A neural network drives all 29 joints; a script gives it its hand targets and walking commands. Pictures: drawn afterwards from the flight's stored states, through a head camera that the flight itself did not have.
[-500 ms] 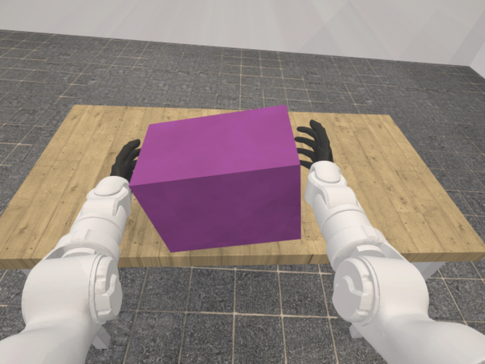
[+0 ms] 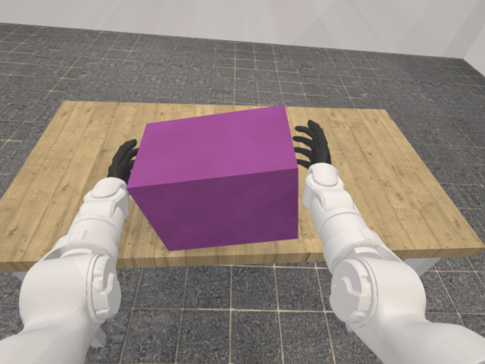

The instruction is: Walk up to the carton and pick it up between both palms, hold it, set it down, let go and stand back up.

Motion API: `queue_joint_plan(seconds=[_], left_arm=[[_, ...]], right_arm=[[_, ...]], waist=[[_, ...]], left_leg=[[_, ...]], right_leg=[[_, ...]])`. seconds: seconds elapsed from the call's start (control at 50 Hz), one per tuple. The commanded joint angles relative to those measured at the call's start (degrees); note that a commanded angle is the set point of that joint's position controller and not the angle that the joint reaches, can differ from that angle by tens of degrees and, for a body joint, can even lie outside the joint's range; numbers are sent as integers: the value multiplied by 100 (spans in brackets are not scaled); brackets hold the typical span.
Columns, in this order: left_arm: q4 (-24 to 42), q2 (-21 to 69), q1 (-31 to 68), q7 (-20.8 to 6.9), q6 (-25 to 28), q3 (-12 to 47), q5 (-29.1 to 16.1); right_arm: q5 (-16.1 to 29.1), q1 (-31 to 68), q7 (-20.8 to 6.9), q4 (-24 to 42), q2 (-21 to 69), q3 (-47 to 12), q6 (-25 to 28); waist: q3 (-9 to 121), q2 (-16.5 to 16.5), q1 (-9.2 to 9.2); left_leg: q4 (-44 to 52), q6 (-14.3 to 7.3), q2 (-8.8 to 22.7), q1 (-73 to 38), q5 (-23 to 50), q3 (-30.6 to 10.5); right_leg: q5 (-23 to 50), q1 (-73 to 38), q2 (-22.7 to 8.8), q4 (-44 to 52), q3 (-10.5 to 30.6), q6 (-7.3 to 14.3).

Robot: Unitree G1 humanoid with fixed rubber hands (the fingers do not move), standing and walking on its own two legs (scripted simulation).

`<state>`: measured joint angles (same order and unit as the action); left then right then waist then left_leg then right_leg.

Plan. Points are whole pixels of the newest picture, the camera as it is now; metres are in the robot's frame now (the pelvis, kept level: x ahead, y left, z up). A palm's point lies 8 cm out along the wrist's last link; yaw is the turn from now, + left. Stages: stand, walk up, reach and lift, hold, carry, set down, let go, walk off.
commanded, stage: set down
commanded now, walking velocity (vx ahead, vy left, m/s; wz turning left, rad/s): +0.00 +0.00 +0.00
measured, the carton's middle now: (223, 181) +0.43 +0.02 +0.07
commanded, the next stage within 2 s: none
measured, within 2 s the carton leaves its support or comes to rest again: rests again in 1.34 s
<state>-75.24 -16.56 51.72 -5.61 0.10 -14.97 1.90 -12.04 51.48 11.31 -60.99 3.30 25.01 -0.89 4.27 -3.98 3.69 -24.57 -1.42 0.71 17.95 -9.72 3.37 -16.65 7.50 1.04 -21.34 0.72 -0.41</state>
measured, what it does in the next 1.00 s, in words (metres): stands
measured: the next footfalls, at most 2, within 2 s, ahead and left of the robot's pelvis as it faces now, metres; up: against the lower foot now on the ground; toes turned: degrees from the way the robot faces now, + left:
none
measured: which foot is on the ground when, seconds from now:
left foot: down 0.00-1.00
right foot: down 0.00-1.00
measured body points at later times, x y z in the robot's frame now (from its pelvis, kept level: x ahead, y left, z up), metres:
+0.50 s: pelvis +0.00 +0.00 +0.00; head +0.02 +0.03 +0.45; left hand +0.44 +0.20 +0.07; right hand +0.42 -0.16 +0.11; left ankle +0.03 +0.10 -0.74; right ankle -0.07 -0.12 -0.74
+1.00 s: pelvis +0.00 +0.00 +0.00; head +0.03 +0.03 +0.45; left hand +0.44 +0.19 +0.06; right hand +0.41 -0.16 +0.09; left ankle +0.03 +0.10 -0.74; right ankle -0.07 -0.12 -0.74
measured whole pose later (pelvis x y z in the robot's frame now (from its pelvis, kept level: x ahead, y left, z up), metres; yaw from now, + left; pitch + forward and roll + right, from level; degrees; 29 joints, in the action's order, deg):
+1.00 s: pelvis +0.00 +0.00 +0.00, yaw +0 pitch +4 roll +0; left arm -77.9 -15.9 51.7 -8.7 7.1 -18.6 1.9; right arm -16.0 47.6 9.4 -61.1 4.1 29.1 4.8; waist 2.6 -4.0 4.3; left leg -24.6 -1.3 0.7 19.1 -9.8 3.5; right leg -16.8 8.7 1.0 -21.3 0.8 -0.2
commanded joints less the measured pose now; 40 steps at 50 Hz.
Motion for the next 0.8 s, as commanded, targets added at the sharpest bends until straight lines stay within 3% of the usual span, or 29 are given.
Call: queue_joint_plan(seconds=[0.0,0.02,0.04,0.06,0.08,0.1,0.12,0.18,0.2,0.24,0.26,0.3,0.32,0.34,0.36,0.38,0.4,0.42,0.44,0.46,0.5,0.52,0.54,0.6,0.66,0.7,0.74,0.76,0.78], left_arm=[[1513,2829,5690,-1202,821,698,322],[1601,2882,5615,-1193,870,609,375],[1767,2851,5707,-1170,912,596,361],[1785,2712,5847,-1146,955,444,374],[1853,2626,5906,-1148,1035,521,357],[1545,2670,5763,-1143,1027,514,354],[1822,2673,5879,-1103,1085,617,341],[1851,2751,5879,-1086,1116,651,334],[1654,2655,5734,-1101,1136,493,363],[1289,2779,5354,-1135,1053,573,416],[1422,2703,5515,-1152,1080,489,491],[1614,2877,5494,-1084,1105,663,418],[1552,2770,5367,-1090,1127,640,407],[1532,2690,5457,-1120,1174,601,396],[1568,2659,5474,-1121,1171,475,445],[1461,2632,5333,-1133,1219,433,506],[1339,2626,5329,-1131,1206,447,493],[1284,2663,5204,-1099,1173,466,515],[1535,2672,5304,-1118,1252,518,464],[1376,2594,5191,-1114,1235,398,529],[1400,2581,5246,-1149,1269,486,594],[1280,2369,5179,-1155,1213,326,571],[1195,2554,5147,-1150,1223,343,570],[1271,2455,5070,-1103,1199,312,566],[1174,2547,5038,-1150,1165,356,622],[997,2395,4810,-1166,1183,162,716],[1261,2501,5170,-1131,1220,426,600],[1226,2349,4922,-1095,1198,229,714],[1168,2362,4966,-1119,1180,287,585]], right_arm=[[-716,3840,-927,887,3479,-641,449],[-739,3784,-954,952,3576,-840,503],[-810,3558,-990,786,3684,-777,487],[-802,3664,-997,920,3686,-864,512],[-727,3689,-1010,806,3584,-792,491],[-697,3840,-1004,948,3565,-805,553],[-760,3765,-1005,922,3654,-708,601],[-854,3516,-1005,591,3576,-664,633],[-967,3476,-1034,687,3524,-662,624],[-905,3461,-1029,854,3540,-724,673],[-930,3585,-1046,885,3365,-644,737],[-948,3433,-1048,810,3371,-478,757],[-978,3391,-1005,806,3396,-550,794],[-942,3373,-1024,839,3534,-682,796],[-988,3229,-1026,614,3449,-618,746],[-987,3444,-1047,922,3557,-703,832],[-977,3358,-1046,652,3510,-603,781],[-989,3376,-1052,802,3471,-630,848],[-976,3361,-1060,906,3374,-604,895],[-1006,3330,-1043,875,3518,-730,842],[-952,3239,-1071,760,3556,-760,880],[-941,3234,-1063,790,3375,-700,812],[-1042,3253,-1043,791,3457,-608,843],[-968,3238,-1081,795,3305,-648,840],[-1176,3113,-1053,772,3441,-487,772],[-1034,3193,-1045,943,3402,-605,839],[-1162,3126,-1059,706,3259,-372,852],[-1066,3103,-1092,769,3272,-487,829],[-1123,3084,-1104,741,3268,-454,808]], waist=[[3418,923,569],[3391,923,385],[3260,987,520],[3533,788,329],[3566,1057,421],[3628,844,345],[3754,1004,593],[3763,1079,598],[3747,970,409],[3300,763,457],[3678,970,431],[3461,1179,678],[3659,901,602],[3633,879,466],[3562,847,507],[3875,955,294],[3545,913,474],[3465,764,441],[3631,998,527],[3643,686,391],[3551,924,394],[3272,731,328],[3286,745,504],[3193,896,422],[2932,704,554],[3263,666,260],[3048,910,644],[3001,899,374],[2887,798,548]], left_leg=[[214,269,9,-1993,1746,54],[203,227,10,-1841,1727,23],[281,271,-14,-1839,1833,18],[219,206,-5,-1721,1764,49],[264,238,-8,-1561,1697,-1],[179,231,25,-1713,1825,-23],[169,303,-32,-1637,1880,-28],[48,303,12,-1838,2020,-33],[69,319,47,-1873,2115,-3],[58,324,35,-1846,2161,-14],[68,343,56,-1925,2119,-13],[-72,419,53,-2156,2274,-52],[-77,366,20,-1991,2089,15],[-3,290,7,-1812,1967,63],[3,309,-34,-1756,2108,59],[-33,295,-14,-1632,2144,69],[35,340,-28,-1466,2122,16],[-19,293,25,-1587,2157,-5],[-24,344,49,-1865,2283,-65],[-24,244,9,-1663,2038,13],[72,258,-14,-1516,1873,-6],[100,189,36,-1484,1734,-31],[128,214,16,-1457,1783,-43],[37,240,-10,-1571,1753,22],[179,193,-21,-1420,1337,15],[50,150,8,-1427,1550,100],[87,285,-4,-1591,1620,-34],[107,260,1,-1596,1530,-41],[71,276,41,-1755,1685,-31]], right_leg=[[3350,114,-223,11,-153,-377],[3352,56,-249,-44,-119,-398],[3562,-190,-284,-81,-181,-406],[3632,-111,-260,-109,-159,-433],[3457,-281,-329,-144,-129,-399],[3525,-94,-295,-145,-187,-398],[3842,-186,-349,-182,-148,-414],[3615,137,-259,-181,-196,-394],[3536,4,-280,-163,-234,-403],[3614,176,-255,-103,-231,-410],[3459,178,-235,-132,-286,-377],[3192,575,-224,-35,-309,-322],[3402,432,-189,-37,-287,-342],[3436,259,-236,-85,-247,-361],[3772,101,-268,-154,-233,-391],[3826,75,-250,-235,-168,-423],[3897,-70,-254,-202,-189,-417],[3890,55,-256,-264,-245,-442],[3720,169,-270,-179,-250,-414],[3794,67,-289,-186,-186,-458],[3785,55,-341,-234,-170,-422],[3680,25,-349,-243,-159,-453],[3766,-87,-345,-233,-192,-473],[3573,147,-309,-184,-180,-457],[3376,136,-342,-82,-234,-436],[3454,121,-248,-230,-171,-447],[3408,297,-335,-174,-240,-419],[2895,315,-299,-69,-212,-403],[3065,325,-276,-96,-307,-412]])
